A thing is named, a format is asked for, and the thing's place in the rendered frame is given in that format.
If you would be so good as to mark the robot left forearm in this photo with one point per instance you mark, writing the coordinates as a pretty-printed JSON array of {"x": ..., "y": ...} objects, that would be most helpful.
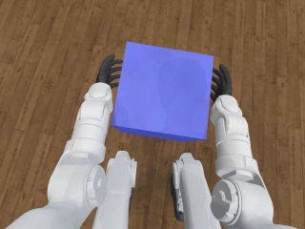
[{"x": 87, "y": 144}]

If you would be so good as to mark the robot left hand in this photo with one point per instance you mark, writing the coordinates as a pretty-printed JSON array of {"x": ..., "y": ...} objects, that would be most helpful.
[{"x": 105, "y": 71}]

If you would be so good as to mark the robot right forearm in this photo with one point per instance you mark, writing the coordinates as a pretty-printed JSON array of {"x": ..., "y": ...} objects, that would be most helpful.
[{"x": 232, "y": 141}]

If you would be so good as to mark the right robot foot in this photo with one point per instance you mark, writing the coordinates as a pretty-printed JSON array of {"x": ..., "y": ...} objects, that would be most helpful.
[{"x": 179, "y": 215}]

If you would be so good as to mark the right robot upper arm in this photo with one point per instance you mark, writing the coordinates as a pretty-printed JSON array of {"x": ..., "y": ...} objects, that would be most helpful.
[{"x": 243, "y": 205}]

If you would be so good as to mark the robot right thigh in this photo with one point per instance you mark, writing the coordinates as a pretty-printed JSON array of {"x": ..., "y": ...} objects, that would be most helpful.
[{"x": 189, "y": 179}]

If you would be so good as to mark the robot right hand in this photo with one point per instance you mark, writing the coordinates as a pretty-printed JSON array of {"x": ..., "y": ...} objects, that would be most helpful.
[{"x": 224, "y": 83}]

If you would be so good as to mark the carton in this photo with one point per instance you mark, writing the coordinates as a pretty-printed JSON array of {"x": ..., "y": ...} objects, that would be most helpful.
[{"x": 163, "y": 93}]

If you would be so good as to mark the left robot upper arm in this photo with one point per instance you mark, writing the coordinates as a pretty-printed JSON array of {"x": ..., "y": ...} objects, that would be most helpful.
[{"x": 74, "y": 191}]

